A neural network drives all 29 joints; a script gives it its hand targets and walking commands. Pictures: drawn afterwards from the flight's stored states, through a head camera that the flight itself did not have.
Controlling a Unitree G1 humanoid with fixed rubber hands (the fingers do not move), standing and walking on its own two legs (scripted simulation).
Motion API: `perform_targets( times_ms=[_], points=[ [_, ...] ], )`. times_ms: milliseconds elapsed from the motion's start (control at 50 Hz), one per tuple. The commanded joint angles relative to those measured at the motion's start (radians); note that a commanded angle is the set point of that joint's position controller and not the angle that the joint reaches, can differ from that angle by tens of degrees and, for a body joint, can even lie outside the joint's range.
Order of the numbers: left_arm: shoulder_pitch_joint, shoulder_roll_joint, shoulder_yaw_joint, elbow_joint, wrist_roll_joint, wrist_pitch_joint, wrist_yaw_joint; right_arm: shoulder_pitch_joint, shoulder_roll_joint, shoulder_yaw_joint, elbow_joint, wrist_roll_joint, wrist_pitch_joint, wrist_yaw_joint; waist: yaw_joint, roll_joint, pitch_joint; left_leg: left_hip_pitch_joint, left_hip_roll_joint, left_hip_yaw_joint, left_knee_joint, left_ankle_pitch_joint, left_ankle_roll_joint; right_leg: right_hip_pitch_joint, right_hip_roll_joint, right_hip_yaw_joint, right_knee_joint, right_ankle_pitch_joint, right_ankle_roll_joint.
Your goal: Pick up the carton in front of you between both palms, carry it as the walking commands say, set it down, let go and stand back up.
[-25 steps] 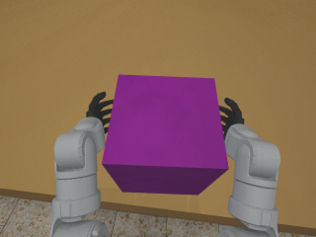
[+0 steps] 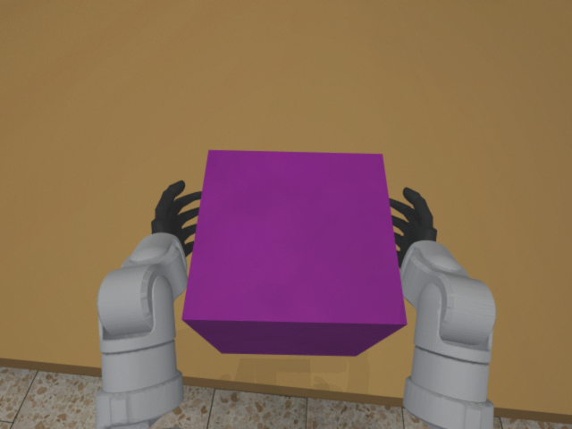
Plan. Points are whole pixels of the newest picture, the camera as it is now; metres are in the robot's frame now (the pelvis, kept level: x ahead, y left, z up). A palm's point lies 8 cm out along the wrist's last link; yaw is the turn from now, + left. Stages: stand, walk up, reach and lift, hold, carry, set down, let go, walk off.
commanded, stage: carry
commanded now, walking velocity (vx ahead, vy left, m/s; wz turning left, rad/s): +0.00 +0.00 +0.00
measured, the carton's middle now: (291, 266) +0.34 +0.00 +0.03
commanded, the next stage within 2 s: none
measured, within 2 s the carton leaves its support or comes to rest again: neither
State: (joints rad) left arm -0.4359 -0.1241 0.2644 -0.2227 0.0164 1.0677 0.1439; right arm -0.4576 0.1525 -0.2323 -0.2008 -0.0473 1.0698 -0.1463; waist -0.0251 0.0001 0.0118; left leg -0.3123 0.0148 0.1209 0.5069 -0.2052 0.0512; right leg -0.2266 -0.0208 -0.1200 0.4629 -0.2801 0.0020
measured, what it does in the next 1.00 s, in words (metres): steps on the spot: left foot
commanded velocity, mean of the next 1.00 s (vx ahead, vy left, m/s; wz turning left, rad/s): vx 0.00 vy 0.00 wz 0.00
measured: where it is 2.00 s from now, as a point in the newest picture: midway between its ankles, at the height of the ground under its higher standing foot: outside the picture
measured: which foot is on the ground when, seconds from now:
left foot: down 0.00-0.04, up 0.06-0.18, down 0.20-1.00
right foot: down 0.00-1.00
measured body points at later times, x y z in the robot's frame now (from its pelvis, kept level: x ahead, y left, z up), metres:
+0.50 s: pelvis +0.03 +0.00 -0.01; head +0.03 -0.01 +0.44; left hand +0.37 +0.14 +0.09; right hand +0.36 -0.17 +0.09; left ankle +0.03 +0.09 -0.74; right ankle -0.08 -0.08 -0.74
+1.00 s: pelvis -0.02 +0.00 -0.01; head -0.04 +0.00 +0.44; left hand +0.32 +0.14 +0.09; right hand +0.31 -0.17 +0.09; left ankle +0.03 +0.09 -0.75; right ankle -0.08 -0.07 -0.75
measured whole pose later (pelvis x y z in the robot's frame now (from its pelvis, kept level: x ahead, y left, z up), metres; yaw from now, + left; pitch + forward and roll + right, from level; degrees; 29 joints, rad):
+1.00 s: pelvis -0.02 +0.00 -0.01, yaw -2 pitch +1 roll +0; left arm -0.45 -0.12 0.26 -0.01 0.06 1.09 0.14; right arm -0.46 0.12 -0.25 0.00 -0.06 1.09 -0.15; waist 0.00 0.00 -0.08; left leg -0.35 0.02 0.13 0.54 -0.21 0.04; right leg -0.18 0.00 -0.13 0.54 -0.39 -0.05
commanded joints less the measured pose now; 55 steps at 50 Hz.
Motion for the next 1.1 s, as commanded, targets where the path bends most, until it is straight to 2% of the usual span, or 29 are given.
perform_targets(
  times_ms=[0,20,40,60,80,120,160,180,200,220,240,260,280,340,360,380,400,460,500,600,620,720,780,1080],
  points=[
    [-0.479,-0.717,-0.659,-0.015,-0.169,-0.001,-0.043,-0.492,0.721,0.691,-0.061,0.213,-0.002,0.027,0.013,-0.032,-0.522,0.188,0.099,-0.043,0.166,0.52,0.017,0.283,-0.091,0.052,-0.094,0.802,0.01],
    [-0.459,-0.701,-0.645,0.007,-0.153,0.001,-0.042,-0.508,0.736,0.703,-0.055,0.219,0.002,0.029,0.035,-0.233,-0.502,-0.138,0.02,0.009,0.207,-0.031,-0.028,0.551,-0.204,0.14,0.048,1.397,-0.043],
    [-0.445,-0.696,-0.641,0.014,-0.145,0.003,-0.041,-0.511,0.731,0.711,-0.054,0.225,0.001,0.029,0.067,-0.261,-0.489,-0.29,-0.011,0.014,0.21,-0.27,-0.039,0.661,-0.261,0.163,0.084,1.541,-0.119],
    [-0.447,-0.697,-0.65,0.008,-0.145,0.003,-0.042,-0.528,0.737,0.707,-0.058,0.225,-0.002,0.028,0.087,-0.218,-0.47,-0.338,-0.023,0.011,0.21,-0.287,-0.042,0.679,-0.265,0.183,0.083,1.506,-0.147],
    [-0.464,-0.703,-0.663,-0.007,-0.153,0.0,-0.044,-0.538,0.742,0.702,-0.056,0.225,-0.003,0.027,0.085,-0.179,-0.449,-0.326,-0.026,0.004,0.184,-0.254,-0.04,0.642,-0.254,0.187,0.075,1.42,-0.153],
    [-0.504,-0.716,-0.685,-0.039,-0.172,-0.007,-0.047,-0.525,0.745,0.681,-0.039,0.215,-0.004,0.025,0.051,-0.145,-0.435,-0.192,-0.022,0.008,0.068,-0.084,-0.041,0.505,-0.208,0.123,0.078,1.24,-0.128],
    [-0.518,-0.716,-0.695,-0.04,-0.18,-0.012,-0.049,-0.495,0.734,0.663,-0.019,0.199,-0.004,0.023,0.018,-0.128,-0.449,0.046,-0.017,0.022,-0.085,0.196,-0.035,0.34,-0.155,0.046,0.119,1.043,-0.084],
    [-0.51,-0.71,-0.693,-0.028,-0.175,-0.012,-0.047,-0.483,0.72,0.654,-0.008,0.189,-0.003,0.023,0.008,-0.109,-0.465,0.166,0.018,-0.013,-0.092,0.37,-0.014,0.253,-0.134,0.041,0.146,0.884,-0.059],
    [-0.512,-0.706,-0.685,-0.017,-0.165,-0.008,-0.047,-0.496,0.708,0.641,0.006,0.174,-0.005,0.019,0.015,-0.017,-0.498,0.301,0.124,-0.104,0.03,0.83,0.034,0.138,-0.099,0.032,0.166,0.605,-0.02],
    [-0.508,-0.706,-0.685,-0.008,-0.164,-0.006,-0.044,-0.491,0.703,0.637,0.018,0.168,-0.004,0.016,0.019,0.045,-0.508,0.376,0.197,-0.149,0.068,1.051,0.076,0.061,-0.078,0.048,0.134,0.313,0.005],
    [-0.514,-0.706,-0.682,-0.005,-0.167,-0.004,-0.042,-0.489,0.705,0.637,0.024,0.172,-0.003,0.016,0.02,0.091,-0.501,0.392,0.216,-0.16,0.073,1.079,0.087,0.032,-0.064,0.055,0.08,0.143,0.012],
    [-0.528,-0.713,-0.677,-0.001,-0.171,-0.002,-0.041,-0.498,0.708,0.635,0.027,0.175,-0.004,0.017,0.023,0.128,-0.492,0.376,0.204,-0.156,0.063,1.005,0.082,0.046,-0.056,0.056,-0.005,0.096,0.013],
    [-0.547,-0.717,-0.674,0.006,-0.175,-0.001,-0.037,-0.505,0.711,0.629,0.03,0.178,-0.004,0.017,0.026,0.112,-0.474,0.343,0.187,-0.142,0.068,0.928,0.066,0.086,-0.064,0.057,-0.025,0.196,0.009],
    [-0.526,-0.719,-0.662,0.053,-0.171,0.003,-0.027,-0.478,0.7,0.606,0.05,0.167,-0.003,0.013,0.025,-0.014,-0.473,0.159,0.116,-0.089,0.103,0.547,0.017,0.254,-0.13,0.093,0.06,0.745,-0.014],
    [-0.522,-0.721,-0.657,0.063,-0.166,0.003,-0.025,-0.485,0.698,0.602,0.049,0.162,-0.003,0.011,0.028,-0.039,-0.471,0.133,0.099,-0.078,0.099,0.462,0.009,0.266,-0.15,0.101,0.069,0.848,-0.025],
    [-0.525,-0.725,-0.653,0.069,-0.162,0.003,-0.024,-0.495,0.7,0.6,0.049,0.161,-0.003,0.01,0.026,-0.047,-0.462,0.129,0.089,-0.068,0.084,0.422,0.005,0.259,-0.155,0.097,0.073,0.875,-0.031],
    [-0.53,-0.729,-0.649,0.073,-0.159,0.003,-0.024,-0.507,0.703,0.6,0.049,0.161,-0.002,0.009,0.025,-0.045,-0.455,0.141,0.087,-0.066,0.069,0.43,0.004,0.244,-0.149,0.09,0.075,0.843,-0.032],
    [-0.538,-0.732,-0.638,0.082,-0.147,0.001,-0.023,-0.532,0.715,0.603,0.06,0.168,-0.002,0.011,0.025,-0.011,-0.458,0.212,0.128,-0.096,0.07,0.635,0.02,0.183,-0.112,0.072,0.066,0.592,-0.014],
    [-0.539,-0.73,-0.629,0.091,-0.14,0.003,-0.021,-0.536,0.718,0.604,0.071,0.172,-0.002,0.011,0.025,0.005,-0.458,0.213,0.142,-0.109,0.07,0.662,0.025,0.185,-0.101,0.069,0.051,0.505,-0.011],
    [-0.534,-0.724,-0.608,0.123,-0.123,0.008,-0.015,-0.532,0.715,0.586,0.102,0.164,0.002,0.007,0.024,-0.019,-0.439,0.148,0.119,-0.101,0.078,0.42,0.01,0.211,-0.133,0.086,0.053,0.626,-0.029],
    [-0.54,-0.725,-0.605,0.123,-0.121,0.008,-0.015,-0.538,0.719,0.584,0.103,0.164,0.002,0.006,0.022,-0.018,-0.433,0.144,0.116,-0.101,0.075,0.377,0.009,0.2,-0.137,0.086,0.054,0.612,-0.032],
    [-0.584,-0.745,-0.609,0.119,-0.127,0.004,-0.017,-0.591,0.741,0.593,0.102,0.178,0.0,0.012,0.021,0.0,-0.401,0.156,0.127,-0.12,0.034,0.347,0.018,0.121,-0.116,0.085,0.029,0.338,-0.042],
    [-0.589,-0.743,-0.608,0.125,-0.133,0.005,-0.016,-0.593,0.737,0.59,0.112,0.181,0.001,0.012,0.022,-0.001,-0.389,0.148,0.133,-0.129,0.014,0.305,0.022,0.1,-0.114,0.094,0.011,0.242,-0.046],
    [-0.612,-0.756,-0.596,0.16,-0.142,0.012,-0.015,-0.59,0.728,0.557,0.145,0.159,0.012,0.005,0.021,0.003,-0.374,0.133,0.132,-0.134,-0.02,0.227,0.015,0.037,-0.122,0.114,-0.017,0.126,-0.055]
  ],
)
